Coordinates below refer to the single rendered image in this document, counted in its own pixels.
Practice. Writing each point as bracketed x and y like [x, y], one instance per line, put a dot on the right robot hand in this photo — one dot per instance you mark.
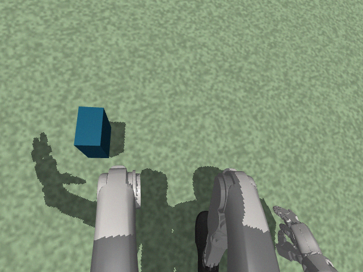
[304, 243]

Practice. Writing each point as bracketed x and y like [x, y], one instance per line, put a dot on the right robot foot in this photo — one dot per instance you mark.
[201, 233]

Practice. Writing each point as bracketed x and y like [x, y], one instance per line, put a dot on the right robot arm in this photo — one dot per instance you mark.
[317, 263]

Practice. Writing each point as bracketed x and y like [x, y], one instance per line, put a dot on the carton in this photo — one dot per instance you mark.
[93, 132]

